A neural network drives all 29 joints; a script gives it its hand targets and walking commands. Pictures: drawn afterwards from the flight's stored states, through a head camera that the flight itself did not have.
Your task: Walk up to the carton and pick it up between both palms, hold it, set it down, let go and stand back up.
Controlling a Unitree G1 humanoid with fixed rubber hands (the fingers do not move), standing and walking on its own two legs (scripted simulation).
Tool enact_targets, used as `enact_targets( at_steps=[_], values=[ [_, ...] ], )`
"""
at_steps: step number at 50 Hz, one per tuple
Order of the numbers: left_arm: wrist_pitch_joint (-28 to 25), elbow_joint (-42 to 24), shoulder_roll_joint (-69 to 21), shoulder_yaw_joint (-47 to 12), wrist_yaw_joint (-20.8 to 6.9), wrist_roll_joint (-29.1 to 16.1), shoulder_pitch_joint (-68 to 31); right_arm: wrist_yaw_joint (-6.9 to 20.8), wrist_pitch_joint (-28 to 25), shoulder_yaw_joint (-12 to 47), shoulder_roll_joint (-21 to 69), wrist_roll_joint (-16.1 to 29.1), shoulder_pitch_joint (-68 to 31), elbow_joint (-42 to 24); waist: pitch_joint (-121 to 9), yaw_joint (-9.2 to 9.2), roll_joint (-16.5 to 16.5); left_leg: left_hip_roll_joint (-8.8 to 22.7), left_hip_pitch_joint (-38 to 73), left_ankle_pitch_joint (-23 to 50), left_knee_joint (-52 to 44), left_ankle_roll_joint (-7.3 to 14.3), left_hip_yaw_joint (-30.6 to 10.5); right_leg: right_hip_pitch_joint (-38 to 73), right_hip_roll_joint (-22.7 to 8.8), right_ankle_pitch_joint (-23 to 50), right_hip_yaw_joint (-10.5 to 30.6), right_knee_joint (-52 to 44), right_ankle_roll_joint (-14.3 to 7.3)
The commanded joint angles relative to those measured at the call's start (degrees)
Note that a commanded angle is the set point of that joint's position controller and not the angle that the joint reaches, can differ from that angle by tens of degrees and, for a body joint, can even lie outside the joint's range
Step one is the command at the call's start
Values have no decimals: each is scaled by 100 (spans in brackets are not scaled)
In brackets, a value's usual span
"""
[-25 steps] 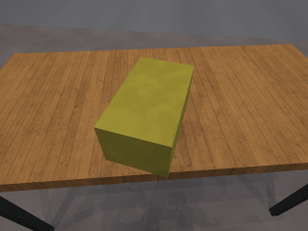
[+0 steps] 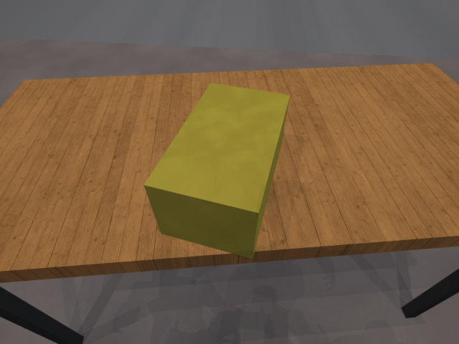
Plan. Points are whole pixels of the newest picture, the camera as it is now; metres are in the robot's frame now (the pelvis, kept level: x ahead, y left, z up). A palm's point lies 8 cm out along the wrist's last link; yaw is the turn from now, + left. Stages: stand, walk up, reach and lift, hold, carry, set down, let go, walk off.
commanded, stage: stand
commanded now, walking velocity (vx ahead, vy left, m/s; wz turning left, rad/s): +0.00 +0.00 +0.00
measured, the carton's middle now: (229, 160) +0.46 +0.01 +0.07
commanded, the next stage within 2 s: none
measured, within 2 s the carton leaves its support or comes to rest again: neither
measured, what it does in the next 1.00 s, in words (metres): stands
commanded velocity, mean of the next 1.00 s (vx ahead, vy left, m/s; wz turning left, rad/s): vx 0.00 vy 0.00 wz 0.00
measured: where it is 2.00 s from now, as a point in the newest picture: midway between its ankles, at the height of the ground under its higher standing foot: outside the picture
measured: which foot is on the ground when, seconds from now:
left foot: down 0.00-1.00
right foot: down 0.00-1.00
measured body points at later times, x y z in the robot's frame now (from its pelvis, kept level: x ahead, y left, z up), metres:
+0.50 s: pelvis +0.00 +0.00 +0.00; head +0.00 +0.00 +0.45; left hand +0.08 +0.31 -0.13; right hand +0.06 -0.30 -0.13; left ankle -0.05 +0.10 -0.75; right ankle +0.01 -0.08 -0.75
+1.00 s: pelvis +0.00 +0.01 +0.00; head +0.02 +0.01 +0.45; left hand +0.10 +0.31 -0.13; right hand +0.07 -0.29 -0.13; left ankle -0.05 +0.10 -0.75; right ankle +0.01 -0.08 -0.75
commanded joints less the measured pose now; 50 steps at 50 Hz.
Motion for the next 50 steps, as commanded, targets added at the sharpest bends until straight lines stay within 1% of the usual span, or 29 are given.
enact_targets(
  at_steps=[1, 4, 7, 8, 9, 11, 12, 13, 14, 16, 17, 19, 20, 22, 24, 26, 27, 28, 30, 32, 33, 35, 38, 40, 41, 44, 46, 48, 50],
  values=[
    [-89, -328, 1136, 144, 29, 25, -244, -4, -38, -268, -1234, -4, -173, -315, -399, -21, -20, 1048, -203, 1160, -165, 145, -880, 289, -1125, 1329, 907, -251, 130],
    [-137, -392, 1129, 162, 27, -8, -251, -33, -47, -221, -1066, -41, -6, -216, -327, -20, 189, 953, -318, 1306, -242, 28, -797, 454, -1231, 1487, 992, -58, 54],
    [-114, -297, 1224, 180, 62, -23, -119, -36, -49, -220, -1022, -42, -102, -193, 17, 82, -77, 902, -462, 884, -248, 42, -817, 256, -1173, 1362, 983, -391, 181],
    [-122, -246, 1242, 217, 61, 0, -147, -29, -42, -237, -1053, 16, -91, -235, 24, -38, -257, 904, -413, 631, -326, 78, -894, 202, -1207, 1091, 980, -315, 190],
    [-114, -375, 1254, 228, 36, 32, -264, -72, -6, -309, -1290, -42, -106, -187, 74, 111, -120, 860, -550, 677, -391, 50, -861, 330, -1117, 1022, 979, -279, 154],
    [-63, -300, 1224, 206, 42, -42, -106, -53, -16, -306, -1344, -23, -164, -225, -202, 84, 101, 814, -419, 493, -253, 72, -762, 332, -1155, 797, 1062, -490, 213],
    [-103, -340, 1377, 258, 16, 11, -152, -39, -19, -354, -1346, 15, -5, -219, -149, 71, -272, 807, -505, 327, -235, 74, -822, 437, -1217, 660, 1145, -506, 356],
    [-101, -310, 1216, 275, 43, 7, -77, -7, -26, -328, -1295, 28, 98, -190, -579, -90, -59, 819, -187, 454, -230, 34, -731, 621, -1189, 825, 1119, -385, 316],
    [-99, -222, 1072, 135, 31, -77, -12, -29, 8, -195, -1058, 19, 96, -168, -237, -3, -158, 880, -364, 506, -150, 53, -836, 331, -1154, 908, 1107, -387, 295],
    [-124, -326, 1188, 216, 62, 38, -193, -46, 0, -264, -1204, -41, -204, -209, -150, -19, 192, 889, -552, 289, -211, 101, -793, 349, -1196, 673, 1140, -427, 215],
    [-96, -332, 1307, 262, 71, 67, -400, -48, -5, -265, -1037, -17, -141, -313, -242, -74, -338, 950, -541, 545, -279, 68, -853, 456, -1213, 1046, 1011, -269, 215],
    [-82, -316, 1166, 168, 74, -37, -133, -13, 19, -193, -1113, 20, -123, -199, -298, -11, 227, 963, -430, 602, -171, 85, -817, 367, -1246, 1172, 1099, -304, 189],
    [-101, -328, 1314, 222, 60, -34, -117, -15, -20, -230, -1133, -29, 238, -174, -258, -47, -94, 899, -365, 347, -213, 110, -825, 270, -1176, 844, 1146, -319, 178],
    [-134, -305, 1267, 247, 31, -14, -212, -58, -23, -298, -1334, -64, -251, -233, 75, 71, 299, 971, -442, 697, -341, 159, -868, 38, -1147, 798, 1074, -362, 79],
    [-148, -313, 1312, 217, 19, -3, -159, -61, -7, -235, -1122, -38, 94, -167, -473, -30, -179, 1008, -180, 875, -215, 100, -832, 332, -1108, 1024, 1010, -218, 127],
    [-121, -373, 1122, 197, -10, 0, -324, -35, -61, -304, -1314, -33, -248, -237, -284, 19, 481, 1015, -323, 1319, -241, 88, -842, 269, -1149, 1299, 1042, -346, 62],
    [-136, -284, 1112, 193, -20, -36, -117, -31, -67, -288, -1369, 21, -134, -205, -265, 125, 107, 883, -321, 880, -349, 100, -883, 337, -1156, 989, 1004, -243, 104],
    [-121, -254, 1143, 210, -17, -55, -236, -16, -55, -272, -1357, 11, -149, -262, 10, 67, 9, 998, -430, 1447, -327, 24, -821, 179, -1148, 1496, 995, -202, 74],
    [-131, -261, 1226, 179, 8, -57, -144, -7, -49, -236, -1263, 40, -99, -236, -231, 23, -186, 1039, -303, 1305, -210, 81, -760, 228, -1103, 1518, 1014, -154, 189],
    [-155, -326, 1137, 198, 37, 42, -101, -60, -52, -244, -1192, -37, 185, -100, -324, -41, 277, 932, -308, 1204, -147, 48, -716, 348, -1145, 1409, 1030, -133, 194],
    [-119, -328, 1318, 224, 48, 81, -261, -87, -28, -276, -1229, -52, -108, -239, -281, -110, -416, 962, -228, 1010, -261, 91, -867, 309, -1129, 1345, 916, -178, 188],
    [-137, -342, 1032, 159, 35, -13, -55, -30, -17, -200, -1194, -45, -28, -249, -219, -7, 147, 981, -287, 1330, -201, 135, -785, 261, -1115, 1448, 1012, -223, 211],
    [-117, -347, 1210, 205, 25, -31, -51, -55, -27, -257, -1310, 0, -73, -220, -137, -12, -162, 942, -372, 764, -270, 100, -824, 232, -1187, 1133, 1105, -207, 213],
    [-113, -347, 1274, 237, 11, 1, 11, -40, -42, -188, -1104, 36, -76, -223, -266, 68, 146, 906, -395, 618, -220, 72, -773, 374, -1172, 1035, 1026, -171, 207],
    [-110, -297, 1136, 226, 2, 4, -171, -64, -77, -242, -1255, -13, -91, -215, 117, -56, -72, 974, -585, 888, -362, 104, -933, 210, -1156, 1207, 1066, -248, 76],
    [-74, -401, 906, 145, -21, -1, -256, -37, -85, -301, -1407, 8, -273, -231, -383, -5, 274, 961, -171, 1798, -209, 4, -720, 281, -1029, 1459, 959, -92, 107],
    [-89, -385, 1240, 248, 3, -33, -318, -64, -67, -222, -1067, 41, -29, -165, -651, -54, -228, 1027, -67, 1630, -156, 26, -865, 404, -1091, 1424, 980, -57, 174],
    [-81, -369, 1015, 157, 17, 0, -139, -104, -47, -264, -1376, -46, -170, -238, -310, -23, 283, 940, -263, 1494, -254, 5, -840, 232, -1099, 1431, 903, -92, 187],
    [-103, -390, 1225, 228, 17, 22, -284, -97, -37, -220, -1201, -17, -247, -269, -510, 60, -7, 977, -131, 1543, -320, 12, -919, 312, -1158, 1321, 942, -26, 125]
  ],
)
